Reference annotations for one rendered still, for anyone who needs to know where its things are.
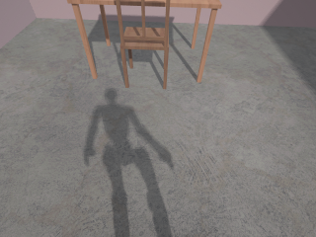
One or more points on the chair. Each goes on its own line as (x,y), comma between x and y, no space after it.
(143,38)

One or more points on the table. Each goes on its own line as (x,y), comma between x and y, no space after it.
(214,5)

